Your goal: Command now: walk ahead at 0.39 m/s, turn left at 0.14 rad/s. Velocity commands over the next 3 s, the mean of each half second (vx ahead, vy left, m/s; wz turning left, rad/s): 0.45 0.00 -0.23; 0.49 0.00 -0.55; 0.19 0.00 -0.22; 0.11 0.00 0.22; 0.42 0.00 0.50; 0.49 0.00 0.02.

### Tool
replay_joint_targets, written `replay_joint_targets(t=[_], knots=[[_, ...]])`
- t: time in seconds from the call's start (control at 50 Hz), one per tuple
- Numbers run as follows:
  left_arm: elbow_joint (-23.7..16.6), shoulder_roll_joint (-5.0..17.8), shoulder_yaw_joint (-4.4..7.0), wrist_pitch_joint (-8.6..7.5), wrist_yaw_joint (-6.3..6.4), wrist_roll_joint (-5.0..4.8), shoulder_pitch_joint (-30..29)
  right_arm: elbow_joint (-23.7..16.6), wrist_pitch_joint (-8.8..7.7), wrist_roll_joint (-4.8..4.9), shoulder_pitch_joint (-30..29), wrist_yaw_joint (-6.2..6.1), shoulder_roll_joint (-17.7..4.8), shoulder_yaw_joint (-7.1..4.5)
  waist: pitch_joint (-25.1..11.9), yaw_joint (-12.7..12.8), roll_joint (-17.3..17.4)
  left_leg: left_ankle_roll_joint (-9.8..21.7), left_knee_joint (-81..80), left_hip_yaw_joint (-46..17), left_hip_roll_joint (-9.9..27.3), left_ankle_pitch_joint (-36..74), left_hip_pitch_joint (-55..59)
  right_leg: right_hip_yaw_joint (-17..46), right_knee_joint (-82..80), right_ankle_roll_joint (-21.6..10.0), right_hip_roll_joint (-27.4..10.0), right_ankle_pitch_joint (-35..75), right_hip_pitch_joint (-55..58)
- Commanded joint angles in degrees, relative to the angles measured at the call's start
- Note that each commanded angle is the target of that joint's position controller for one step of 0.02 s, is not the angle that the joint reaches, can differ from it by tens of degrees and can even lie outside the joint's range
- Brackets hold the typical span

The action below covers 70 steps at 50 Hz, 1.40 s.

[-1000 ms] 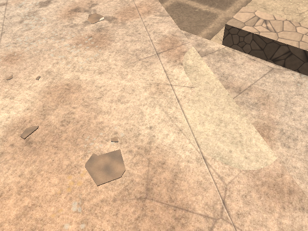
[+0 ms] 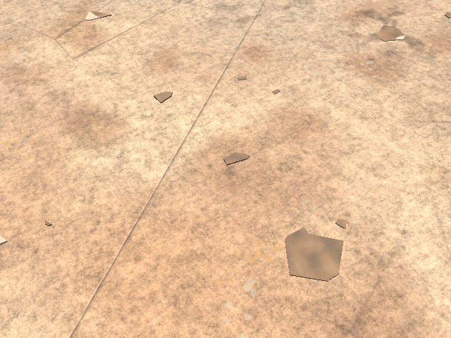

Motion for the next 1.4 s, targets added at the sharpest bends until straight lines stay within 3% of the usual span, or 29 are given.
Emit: replay_joint_targets(t=[0.02,0.1,0.16,0.18,0.2,0.22,0.24,0.32,0.44,0.56,0.62,0.66,0.68,0.7,0.72,0.74,0.76,0.78,0.86,1.0,1.08,1.14,1.16,1.18,1.2,1.22,1.24,1.3,1.4], knots=[[-3.4,11.5,2.55,-0.69,-0.03,-0.42,-1.2,-7.0,-2.25,0.41,-11.2,0.74,-1.0,0.39,4.8,2.1,-10.9,-0.5,-10.5,3.1,0.0,2.7,-1.4,8.5,-9.0,-9.5,-10.9,-0.1,-2.4],[-2.5,12.7,2.64,-0.12,-0.79,-1.3,1.1,-7.5,-2.96,1.24,-11.0,1.56,-3.1,-0.17,5.4,0.9,-10.8,1.4,-17.9,3.1,-0.7,2.5,7.1,10.9,-7.1,-9.8,-13.8,1.4,-4.3],[-2.7,10.7,1.72,0.26,-0.82,-1.0,-0.3,-3.7,-3.3,1.16,2.8,0.64,-7.3,-2.46,-0.8,-7.4,-8.0,4.6,-23.8,2.4,-0.8,3.9,29.0,7.5,6.5,-6.0,-10.0,12.8,-10.1],[-4.4,6.2,0.08,-0.05,-1.03,0.35,-1.6,-2.6,-3.16,-0.02,12.9,-0.17,-11.2,-3.53,-9.8,-12.2,-0.3,8.0,-24.2,-9.4,10.5,-0.7,44.1,3.7,25.1,-2.9,-5.4,4.4,-19.0],[-6.6,2.3,-0.9,-0.95,-0.39,-0.88,2.8,-1.3,-2.7,-1.02,16.6,0.22,-15.8,-4.45,-15.7,-10.0,16.7,15.0,-31.8,-33.2,22.8,-16.5,52.3,0.2,42.9,-0.3,1.4,-17.6,-34.6],[-5.5,9.2,0.93,-1.23,-0.13,-2.26,0.6,-1.2,-3.06,-0.96,14.8,0.55,-10.0,-2.96,-10.2,-10.8,10.0,14.9,-34.7,-34.8,21.6,-22.7,46.5,5.6,51.3,-0.3,-0.9,-16.9,-38.9],[-6.0,10.7,1.64,-1.2,-0.41,-2.68,-2.0,-1.2,-3.23,-0.56,11.2,0.5,-7.2,-1.96,-3.9,-9.3,8.6,13.3,-35.1,-26.7,19.9,-19.1,41.3,5.5,52.8,-1.0,-2.9,-11.7,-41.3],[-4.9,6.7,1.44,0.41,-1.04,-1.55,-3.1,-0.7,-4.18,-1.31,3.5,0.53,-2.7,-0.95,2.2,-4.7,5.2,10.8,-39.6,-7.7,12.8,3.1,28.7,3.7,49.2,-0.2,-6.8,0.8,-35.4],[-8.0,4.5,0.74,1.15,-1.78,-0.89,-9.2,2.0,-4.98,-1.12,3.3,-0.01,-4.5,-1.69,5.4,-4.3,1.2,11.5,-42.4,4.3,12.0,16.2,26.9,3.2,36.0,1.4,-6.1,12.6,-38.0],[-13.4,3.3,-0.36,0.61,-4.38,-0.86,-21.0,5.2,-3.43,0.03,8.3,-0.85,-7.5,-2.33,8.1,-7.8,-0.7,9.8,-40.8,11.2,13.7,23.4,33.4,-4.0,20.6,-1.6,-4.6,16.6,-36.3],[-15.0,5.7,0.76,0.89,-5.11,-0.89,-20.2,5.4,-1.9,0.33,8.4,-1.4,-9.9,-2.86,4.0,-5.2,1.9,8.3,-31.7,13.7,14.3,48.5,38.7,-8.3,19.3,-4.7,-0.2,9.4,-30.3],[-13.4,9.6,2.87,1.54,-4.72,-1.05,-10.3,4.9,-0.88,0.47,7.7,-1.9,-11.5,-3.19,-2.7,0.8,3.5,7.2,-16.2,14.4,13.6,60.6,37.7,-10.0,19.0,-7.7,3.9,5.0,-16.7],[-11.3,12.6,4.64,1.96,-3.78,-1.06,-0.9,4.2,-0.91,0.73,6.6,-2.14,-11.1,-2.86,-7.1,6.2,1.7,5.4,-2.6,15.3,11.5,54.0,29.1,-7.6,14.8,-10.1,4.6,7.9,-1.2],[-10.1,17.2,5.68,2.69,-2.44,-1.1,3.3,2.5,-1.58,-1.25,9.9,-1.87,-5.0,-1.07,-12.0,4.1,-9.9,2.8,17.2,14.6,5.4,10.6,9.4,12.0,14.8,-14.8,-7.1,7.3,17.9],[-12.4,19.3,5.41,1.67,-2.66,-0.85,1.1,-0.1,-3.74,-1.03,12.2,-0.85,-2.1,0.6,-21.2,0.2,-15.6,1.0,33.5,2.2,-5.3,-23.2,-7.4,45.5,5.1,-26.0,-19.4,-3.2,29.3],[-12.5,14.2,4.2,1.02,-2.9,-0.55,1.0,-1.4,-5.37,0.88,4.7,0.04,-7.9,-0.81,-18.6,4.1,-7.6,1.9,34.3,-5.0,-1.7,-18.8,-12.9,42.1,0.6,-22.4,-18.1,-6.0,26.9],[-12.1,12.6,3.61,0.44,-2.91,-0.41,-1.3,-3.0,-6.2,1.99,1.5,0.33,-7.8,-0.61,-9.8,2.4,-5.3,2.9,29.7,-4.0,0.5,-13.4,-13.9,33.5,-0.4,-19.8,-16.0,-3.2,18.2],[-12.3,11.6,3.28,0.11,-2.92,-0.54,-5.1,-2.6,-6.48,0.91,1.2,-0.14,-6.7,-0.41,-4.7,-0.8,-0.2,2.7,24.1,-3.4,3.0,-9.8,-11.6,27.3,-0.8,-17.7,-13.2,3.2,9.3],[-13.0,9.7,2.58,-0.47,-2.13,0.1,-9.5,-1.5,-4.19,-1.53,3.8,-0.48,-6.2,-0.78,-1.4,-5.2,-3.1,-0.6,14.8,-2.2,5.4,-4.6,-2.9,17.9,-4.0,-17.3,-8.8,18.9,-5.9],[-9.6,11.9,3.01,0.78,-0.15,-0.58,-4.2,-5.1,-4.09,-1.25,-10.6,0.03,-2.5,0.88,1.3,0.1,-6.1,-3.1,-13.2,0.3,0.1,17.3,2.2,10.9,-1.6,-11.8,-3.1,15.2,-12.1],[-7.2,10.6,2.63,1.94,0.53,-0.55,-0.7,-5.5,-5.08,-1.24,-11.8,1.24,-4.5,0.05,-0.6,0.9,-7.9,-0.6,-19.7,-0.6,-1.8,18.0,4.7,14.8,6.4,-9.4,-5.7,21.4,-4.5],[-7.8,8.9,2.1,2.34,0.84,-0.13,-4.0,-3.7,-5.83,-2.22,-4.6,1.16,-5.9,-0.93,-3.6,-4.0,-8.9,3.5,-25.8,0.7,-1.3,21.9,13.9,15.4,16.9,-6.0,-3.9,29.0,-1.7],[-9.0,6.3,1.15,2.08,0.73,0.7,-3.6,-3.7,-6.21,-3.28,0.1,0.87,-8.6,-1.31,-10.3,-5.6,-4.7,6.6,-22.5,-5.1,6.2,40.4,26.7,13.3,27.5,-3.4,-0.6,20.3,-6.3],[-7.4,3.7,0.14,1.89,0.54,0.22,6.7,-2.8,-5.32,-4.02,3.6,0.71,-10.8,-1.7,-18.7,-3.2,10.0,18.2,-19.4,-22.0,20.9,55.9,45.9,9.1,46.4,1.4,7.0,-15.8,-21.7],[-6.1,8.1,0.57,2.02,0.26,-0.23,10.4,-1.6,-4.27,-1.62,6.1,1.24,-7.8,-1.38,-23.6,-3.6,11.4,21.2,-21.6,-32.2,24.3,43.1,48.0,10.0,54.3,2.7,5.8,-27.0,-26.7],[-6.1,11.5,1.62,2.91,0.44,-0.87,5.1,-2.4,-3.55,-0.76,3.6,1.32,-5.6,-0.72,-17.3,-5.3,5.5,18.8,-24.1,-28.4,21.2,30.8,42.0,10.2,58.2,4.0,3.7,-23.4,-29.0],[-7.1,11.5,1.73,3.89,0.92,-0.73,-0.2,-2.8,-2.87,-1.16,0.0,1.25,-3.8,0.11,-12.1,-5.0,1.9,16.2,-25.9,-23.2,17.9,23.1,35.5,8.0,57.2,4.7,1.9,-20.2,-29.4],[-7.7,7.3,1.02,6.22,1.36,0.15,-2.6,-2.1,-1.66,-1.9,-7.5,1.29,-2.1,1.2,-2.9,-1.3,5.2,12.5,-31.7,-12.0,10.2,15.2,16.9,3.2,40.5,5.5,-1.8,-15.4,-19.9],[-5.8,5.1,0.26,5.82,1.29,0.75,-2.0,0.0,-0.71,-1.09,-6.5,0.65,-4.0,0.56,-7.4,-1.7,5.8,14.0,-30.4,-7.9,9.8,16.8,16.7,-0.1,20.2,4.7,-1.4,-3.3,-7.3]])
